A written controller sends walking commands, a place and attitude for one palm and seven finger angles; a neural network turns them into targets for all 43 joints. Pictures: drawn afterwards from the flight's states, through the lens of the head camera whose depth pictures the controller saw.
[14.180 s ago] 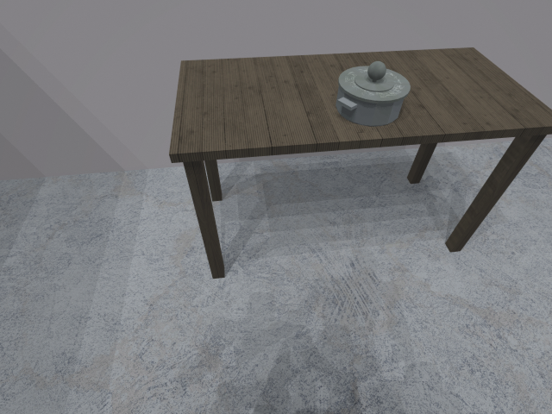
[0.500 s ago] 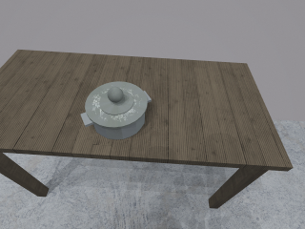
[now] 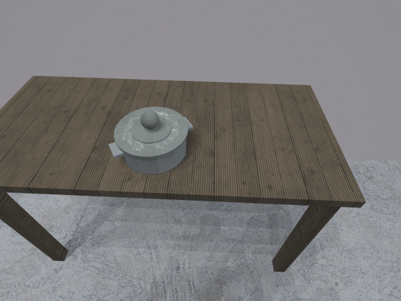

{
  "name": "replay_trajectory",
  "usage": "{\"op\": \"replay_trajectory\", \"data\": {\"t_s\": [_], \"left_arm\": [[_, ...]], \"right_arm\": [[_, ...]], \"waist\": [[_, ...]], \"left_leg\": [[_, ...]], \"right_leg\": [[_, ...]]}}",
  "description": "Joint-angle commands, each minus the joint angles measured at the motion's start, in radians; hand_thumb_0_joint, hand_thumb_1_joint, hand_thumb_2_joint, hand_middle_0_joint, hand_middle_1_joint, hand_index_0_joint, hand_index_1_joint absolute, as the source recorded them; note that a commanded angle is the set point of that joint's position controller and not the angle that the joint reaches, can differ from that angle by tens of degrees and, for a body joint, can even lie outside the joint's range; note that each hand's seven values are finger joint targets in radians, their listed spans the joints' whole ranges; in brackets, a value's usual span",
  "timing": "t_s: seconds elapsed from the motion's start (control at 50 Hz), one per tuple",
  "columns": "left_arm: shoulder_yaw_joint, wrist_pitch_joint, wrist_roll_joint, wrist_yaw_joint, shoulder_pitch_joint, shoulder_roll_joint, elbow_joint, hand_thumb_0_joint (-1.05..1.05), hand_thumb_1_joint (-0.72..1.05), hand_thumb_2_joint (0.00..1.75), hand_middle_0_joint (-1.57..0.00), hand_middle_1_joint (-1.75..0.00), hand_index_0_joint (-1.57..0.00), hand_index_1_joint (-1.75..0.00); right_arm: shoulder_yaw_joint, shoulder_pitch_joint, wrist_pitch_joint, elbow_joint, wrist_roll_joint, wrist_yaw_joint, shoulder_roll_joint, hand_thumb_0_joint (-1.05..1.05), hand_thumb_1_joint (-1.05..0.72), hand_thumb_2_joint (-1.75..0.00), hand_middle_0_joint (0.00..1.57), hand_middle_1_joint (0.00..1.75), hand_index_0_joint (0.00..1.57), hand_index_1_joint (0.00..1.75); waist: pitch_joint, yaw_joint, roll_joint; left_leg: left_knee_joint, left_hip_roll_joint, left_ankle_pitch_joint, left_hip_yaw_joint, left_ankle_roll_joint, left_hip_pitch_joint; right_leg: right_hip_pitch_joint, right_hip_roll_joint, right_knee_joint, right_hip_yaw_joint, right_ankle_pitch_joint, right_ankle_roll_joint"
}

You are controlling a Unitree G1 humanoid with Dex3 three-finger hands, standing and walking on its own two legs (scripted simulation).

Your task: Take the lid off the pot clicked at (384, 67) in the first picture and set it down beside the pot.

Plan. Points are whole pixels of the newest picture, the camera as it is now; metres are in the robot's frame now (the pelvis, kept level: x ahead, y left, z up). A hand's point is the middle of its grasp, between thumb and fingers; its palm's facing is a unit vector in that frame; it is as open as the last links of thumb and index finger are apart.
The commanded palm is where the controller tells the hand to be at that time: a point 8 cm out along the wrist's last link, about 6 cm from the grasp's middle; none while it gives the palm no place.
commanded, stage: come to a stop and stand still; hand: left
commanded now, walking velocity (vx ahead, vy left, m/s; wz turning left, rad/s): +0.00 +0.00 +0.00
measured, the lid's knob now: (149, 119) +0.54 +0.17 +0.05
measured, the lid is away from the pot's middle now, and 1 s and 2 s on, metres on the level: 0.00 0.00 0.00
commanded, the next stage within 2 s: look again from close up in 0.42 s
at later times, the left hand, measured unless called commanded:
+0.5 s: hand out of the picture -0.04 +0.16 -0.18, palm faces +0.01 -0.99 -0.16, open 7.4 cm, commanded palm none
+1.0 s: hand out of the picture -0.02 +0.17 -0.18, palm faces +0.01 -0.99 -0.15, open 7.4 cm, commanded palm none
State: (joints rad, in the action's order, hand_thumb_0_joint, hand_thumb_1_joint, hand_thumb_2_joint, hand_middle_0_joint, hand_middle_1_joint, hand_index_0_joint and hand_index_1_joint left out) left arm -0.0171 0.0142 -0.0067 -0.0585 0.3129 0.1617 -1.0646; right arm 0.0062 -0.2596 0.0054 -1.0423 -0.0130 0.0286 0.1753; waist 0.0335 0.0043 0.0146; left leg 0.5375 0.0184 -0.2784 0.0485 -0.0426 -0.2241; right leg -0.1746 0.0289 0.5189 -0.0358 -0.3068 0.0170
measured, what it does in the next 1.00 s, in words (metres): stands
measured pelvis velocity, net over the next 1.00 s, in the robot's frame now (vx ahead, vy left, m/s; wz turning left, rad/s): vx -0.01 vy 0.01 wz -0.02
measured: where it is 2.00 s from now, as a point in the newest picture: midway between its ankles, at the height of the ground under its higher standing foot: outside the picture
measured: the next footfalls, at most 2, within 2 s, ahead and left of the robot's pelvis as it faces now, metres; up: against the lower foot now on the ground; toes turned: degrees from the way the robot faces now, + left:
none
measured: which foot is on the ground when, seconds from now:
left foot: down 0.00-1.00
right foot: down 0.00-1.00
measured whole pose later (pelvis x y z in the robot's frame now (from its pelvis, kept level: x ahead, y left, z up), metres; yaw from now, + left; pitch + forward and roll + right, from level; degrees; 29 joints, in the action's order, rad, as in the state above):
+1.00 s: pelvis -0.01 +0.01 +0.00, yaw -1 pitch -1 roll +0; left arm -0.02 0.01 -0.01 -0.04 0.35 0.14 -1.09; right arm 0.00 -0.28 -0.02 -1.11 0.00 0.03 0.14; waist 0.02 -0.01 -0.03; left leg 0.48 0.02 -0.24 0.07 -0.05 -0.22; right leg -0.18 0.03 0.46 -0.01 -0.25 0.03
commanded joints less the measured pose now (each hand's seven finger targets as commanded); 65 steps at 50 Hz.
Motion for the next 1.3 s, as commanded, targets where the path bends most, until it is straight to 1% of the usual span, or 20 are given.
{"op": "replay_trajectory", "data": {"t_s": [0.0, 0.04, 0.08, 0.1, 0.16, 0.2, 0.26, 0.32, 0.46, 0.54, 0.56, 0.68, 0.72, 0.8, 0.88, 0.9, 0.92, 0.98, 1.16, 1.28], "left_arm": [[0.019, 0.006, -0.011, 0.010, 0.034, 0.124, 0.061, 0.00, 0.90, 0.90, -0.20, -0.30, -0.20, -0.30], [0.025, 0.003, -0.013, 0.010, 0.044, 0.129, 0.068, 0.00, 0.90, 0.90, -0.20, -0.30, -0.20, -0.30], [0.025, 0.003, -0.014, 0.011, 0.045, 0.134, 0.073, 0.00, 0.90, 0.90, -0.20, -0.30, -0.20, -0.30], [0.027, 0.001, -0.013, 0.014, 0.047, 0.142, 0.079, 0.00, 0.90, 0.90, -0.20, -0.30, -0.20, -0.30], [0.030, 0.001, -0.014, 0.014, 0.049, 0.137, 0.089, 0.00, 0.90, 0.90, -0.20, -0.30, -0.20, -0.30], [0.032, -0.001, -0.013, 0.016, 0.057, 0.137, 0.092, 0.00, 0.90, 0.90, -0.20, -0.30, -0.20, -0.30], [0.031, -0.001, -0.014, 0.016, 0.074, 0.120, 0.089, 0.00, 0.90, 0.90, -0.20, -0.30, -0.20, -0.30], [0.029, 0.000, -0.014, 0.017, 0.097, 0.107, 0.081, 0.00, 0.90, 0.90, -0.20, -0.30, -0.20, -0.30], [0.022, 0.007, -0.012, 0.017, 0.121, 0.074, 0.052, 0.00, 0.90, 0.90, -0.20, -0.30, -0.20, -0.30], [0.019, 0.012, -0.012, 0.015, 0.127, 0.066, 0.038, 0.00, 0.90, 0.90, -0.20, -0.30, -0.20, -0.30], [0.019, 0.013, -0.011, 0.015, 0.131, 0.063, 0.032, 0.00, 0.90, 0.90, -0.20, -0.30, -0.20, -0.30], [0.017, 0.009, -0.013, 0.013, 0.129, 0.056, 0.017, 0.00, 0.90, 0.90, -0.20, -0.30, -0.20, -0.30], [0.018, 0.008, -0.013, 0.014, 0.127, 0.056, 0.015, 0.00, 0.90, 0.90, -0.20, -0.30, -0.20, -0.30], [0.018, 0.011, -0.011, 0.014, 0.128, 0.063, 0.009, 0.00, 0.90, 0.90, -0.20, -0.30, -0.20, -0.30], [0.016, 0.011, -0.011, 0.012, 0.127, 0.060, 0.004, 0.00, 0.90, 0.90, -0.20, -0.30, -0.20, -0.30], [0.017, 0.010, -0.011, 0.014, 0.122, 0.065, 0.003, 0.00, 0.90, 0.90, -0.20, -0.30, -0.20, -0.30], [0.017, 0.009, -0.012, 0.013, 0.123, 0.061, 0.004, 0.00, 0.90, 0.90, -0.20, -0.30, -0.20, -0.30], [0.016, 0.009, -0.011, 0.013, 0.120, 0.062, 0.001, 0.00, 0.90, 0.90, -0.20, -0.30, -0.20, -0.30], [0.015, 0.006, -0.010, 0.014, 0.115, 0.066, -0.001, 0.00, 0.90, 0.90, -0.20, -0.30, -0.20, -0.30], [0.015, 0.006, -0.011, 0.015, 0.116, 0.063, -0.003, 0.00, 0.90, 0.90, -0.20, -0.30, -0.20, -0.30]], "right_arm": [[0.022, -0.020, -0.009, 0.061, -0.002, -0.014, 0.092, 0.00, -0.90, -0.90, 0.20, 0.30, 0.20, 0.30], [0.025, -0.027, -0.005, 0.064, -0.004, -0.016, 0.094, 0.00, -0.90, -0.90, 0.20, 0.30, 0.20, 0.30], [0.025, -0.043, -0.005, 0.063, -0.004, -0.019, 0.094, 0.00, -0.90, -0.90, 0.20, 0.30, 0.20, 0.30], [0.025, -0.049, -0.005, 0.065, -0.005, -0.018, 0.091, 0.00, -0.90, -0.90, 0.20, 0.30, 0.20, 0.30], [0.024, -0.063, -0.008, 0.059, -0.005, -0.018, 0.088, 0.00, -0.90, -0.90, 0.20, 0.30, 0.20, 0.30], [0.024, -0.071, -0.009, 0.056, -0.005, -0.018, 0.081, 0.00, -0.90, -0.90, 0.20, 0.30, 0.20, 0.30], [0.023, -0.075, -0.015, 0.051, -0.005, -0.018, 0.081, 0.00, -0.90, -0.90, 0.20, 0.30, 0.20, 0.30], [0.021, -0.077, -0.022, 0.045, -0.002, -0.015, 0.081, 0.00, -0.90, -0.90, 0.20, 0.30, 0.20, 0.30], [0.017, -0.096, -0.037, 0.011, 0.006, -0.011, 0.068, 0.00, -0.90, -0.90, 0.20, 0.30, 0.20, 0.30], [0.016, -0.102, -0.042, -0.004, 0.010, -0.008, 0.061, 0.00, -0.90, -0.90, 0.20, 0.30, 0.20, 0.30], [0.014, -0.101, -0.043, -0.011, 0.011, -0.007, 0.058, 0.00, -0.90, -0.90, 0.20, 0.30, 0.20, 0.30], [0.013, -0.095, -0.039, -0.028, 0.012, -0.005, 0.051, 0.00, -0.90, -0.90, 0.20, 0.30, 0.20, 0.30], [0.014, -0.091, -0.040, -0.030, 0.012, -0.004, 0.055, 0.00, -0.90, -0.90, 0.20, 0.30, 0.20, 0.30], [0.013, -0.090, -0.044, -0.035, 0.013, -0.003, 0.054, 0.00, -0.90, -0.90, 0.20, 0.30, 0.20, 0.30], [0.013, -0.079, -0.043, -0.040, 0.013, -0.003, 0.054, 0.00, -0.90, -0.90, 0.20, 0.30, 0.20, 0.30], [0.013, -0.078, -0.042, -0.039, 0.013, -0.002, 0.053, 0.00, -0.90, -0.90, 0.20, 0.30, 0.20, 0.30], [0.015, -0.071, -0.043, -0.038, 0.013, -0.002, 0.059, 0.00, -0.90, -0.90, 0.20, 0.30, 0.20, 0.30], [0.012, -0.074, -0.044, -0.043, 0.013, -0.002, 0.060, 0.00, -0.90, -0.90, 0.20, 0.30, 0.20, 0.30], [0.012, -0.070, -0.041, -0.051, 0.012, -0.003, 0.060, 0.00, -0.90, -0.90, 0.20, 0.30, 0.20, 0.30], [0.013, -0.080, -0.042, -0.054, 0.013, -0.003, 0.061, 0.00, -0.90, -0.90, 0.20, 0.30, 0.20, 0.30]], "waist": [[0.112, 0.005, -0.036], [0.122, 0.008, -0.053], [0.119, 0.012, -0.071], [0.102, 0.009, -0.082], [0.097, 0.012, -0.077], [0.089, 0.006, -0.050], [0.090, -0.001, -0.019], [0.071, -0.014, 0.006], [0.029, -0.019, 0.023], [0.014, -0.017, -0.013], [0.013, -0.017, -0.009], [0.062, -0.013, -0.007], [0.059, -0.014, -0.009], [0.019, -0.013, -0.019], [0.032, -0.012, -0.008], [0.038, -0.013, -0.021], [0.045, -0.014, -0.006], [0.035, -0.012, -0.008], [0.055, -0.014, -0.011], [0.044, -0.014, -0.012]], "left_leg": [[-0.108, -0.083, -0.078, -0.101, 0.018, -0.042], [-0.103, -0.075, -0.135, -0.098, 0.021, -0.077], [-0.093, -0.070, -0.134, -0.086, 0.022, -0.075], [-0.096, -0.072, -0.142, -0.087, 0.020, -0.067], [-0.080, -0.067, -0.138, -0.083, 0.022, -0.078], [-0.101, -0.076, -0.162, -0.092, 0.017, -0.088], [-0.130, -0.085, -0.182, -0.116, 0.013, -0.127], [-0.173, -0.104, -0.208, -0.148, 0.004, -0.153], [-0.202, -0.124, -0.129, -0.157, -0.003, -0.114], [-0.175, -0.122, -0.014, -0.140, -0.003, -0.072], [-0.172, -0.120, 0.004, -0.136, -0.003, -0.057], [-0.192, -0.122, 0.000, -0.134, -0.003, -0.053], [-0.192, -0.123, 0.023, -0.136, -0.004, -0.040], [-0.181, -0.125, 0.095, -0.121, -0.007, 0.007], [-0.176, -0.121, 0.120, -0.110, -0.002, 0.021], [-0.179, -0.124, 0.111, -0.112, -0.003, 0.017], [-0.179, -0.122, 0.113, -0.111, -0.002, 0.016], [-0.188, -0.125, 0.122, -0.110, -0.002, 0.031], [-0.202, -0.125, 0.091, -0.111, -0.001, 0.029], [-0.212, -0.128, 0.084, -0.111, -0.003, 0.037]], "right_leg": [[-0.183, 0.092, -0.171, 0.139, -0.143, -0.080], [-0.207, 0.089, -0.185, 0.154, -0.226, -0.080], [-0.227, 0.090, -0.194, 0.165, -0.259, -0.080], [-0.226, 0.090, -0.195, 0.160, -0.266, -0.081], [-0.242, 0.094, -0.198, 0.177, -0.284, -0.083], [-0.235, 0.082, -0.190, 0.158, -0.278, -0.080], [-0.212, 0.068, -0.163, 0.143, -0.238, -0.072], [-0.157, 0.050, -0.133, 0.113, -0.158, -0.062], [-0.090, 0.051, -0.110, 0.081, 0.001, -0.056], [-0.071, 0.059, -0.111, 0.076, 0.083, -0.052], [-0.074, 0.063, -0.116, 0.080, 0.091, -0.052], [-0.088, 0.062, -0.129, 0.074, 0.090, -0.048], [-0.087, 0.061, -0.127, 0.075, 0.103, -0.047], [-0.067, 0.067, -0.129, 0.073, 0.144, -0.046], [-0.071, 0.074, -0.139, 0.084, 0.158, -0.045], [-0.070, 0.069, -0.140, 0.079, 0.152, -0.046], [-0.075, 0.073, -0.142, 0.084, 0.155, -0.044], [-0.066, 0.073, -0.143, 0.081, 0.158, -0.043], [-0.069, 0.073, -0.154, 0.084, 0.140, -0.043], [-0.062, 0.072, -0.155, 0.082, 0.138, -0.042]]}}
